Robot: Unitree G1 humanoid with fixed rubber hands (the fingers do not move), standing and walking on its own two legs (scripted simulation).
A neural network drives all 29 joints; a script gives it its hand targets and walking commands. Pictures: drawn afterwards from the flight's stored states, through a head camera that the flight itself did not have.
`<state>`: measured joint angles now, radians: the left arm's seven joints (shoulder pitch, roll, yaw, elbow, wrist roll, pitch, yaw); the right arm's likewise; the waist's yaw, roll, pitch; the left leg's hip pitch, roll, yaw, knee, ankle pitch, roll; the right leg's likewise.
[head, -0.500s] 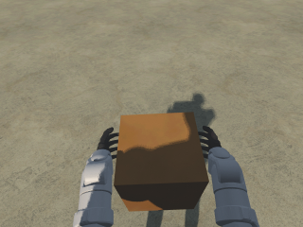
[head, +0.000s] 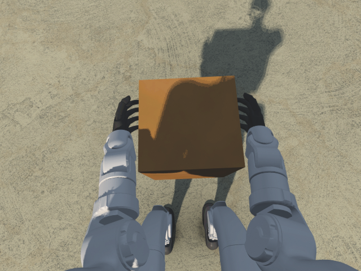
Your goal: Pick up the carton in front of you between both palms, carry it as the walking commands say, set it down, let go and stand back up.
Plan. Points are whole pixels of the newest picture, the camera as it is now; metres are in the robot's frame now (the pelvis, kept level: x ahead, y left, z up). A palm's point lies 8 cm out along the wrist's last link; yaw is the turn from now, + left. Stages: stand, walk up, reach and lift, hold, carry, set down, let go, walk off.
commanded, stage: set down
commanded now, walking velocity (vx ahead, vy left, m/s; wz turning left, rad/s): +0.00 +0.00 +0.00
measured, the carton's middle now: (188, 136) +0.40 -0.01 -0.14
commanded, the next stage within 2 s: none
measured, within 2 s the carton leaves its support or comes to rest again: rests again in 1.78 s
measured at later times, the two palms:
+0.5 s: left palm (146, 131) +0.44 +0.11 -0.21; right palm (245, 130) +0.43 -0.18 -0.21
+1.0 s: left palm (159, 136) +0.47 +0.09 -0.37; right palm (239, 138) +0.45 -0.21 -0.38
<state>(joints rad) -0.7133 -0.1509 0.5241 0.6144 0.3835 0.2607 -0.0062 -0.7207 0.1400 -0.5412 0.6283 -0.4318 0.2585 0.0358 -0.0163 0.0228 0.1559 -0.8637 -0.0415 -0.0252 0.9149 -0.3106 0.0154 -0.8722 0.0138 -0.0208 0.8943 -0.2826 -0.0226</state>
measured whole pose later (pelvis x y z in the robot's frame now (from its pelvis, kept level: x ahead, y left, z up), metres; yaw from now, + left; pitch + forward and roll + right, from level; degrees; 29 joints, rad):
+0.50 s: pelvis +0.00 +0.00 -0.13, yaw +0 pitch +42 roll +1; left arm -0.79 -0.12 0.46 0.61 0.22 0.23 0.06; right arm -0.79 0.05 -0.45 0.62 -0.25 0.25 0.00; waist -0.03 0.03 -0.20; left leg -1.70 -0.05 0.01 1.46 -0.49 0.01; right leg -1.72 0.01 -0.01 1.45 -0.46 -0.02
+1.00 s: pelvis -0.03 +0.00 -0.26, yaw +1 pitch +45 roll +2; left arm -1.10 -0.01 0.43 0.73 0.15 0.24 0.12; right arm -1.09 -0.11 -0.42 0.74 -0.16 0.26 -0.03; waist -0.05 0.05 -0.04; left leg -2.15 -0.06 0.01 1.88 -0.53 0.00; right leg -2.18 0.02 -0.01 1.88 -0.49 -0.02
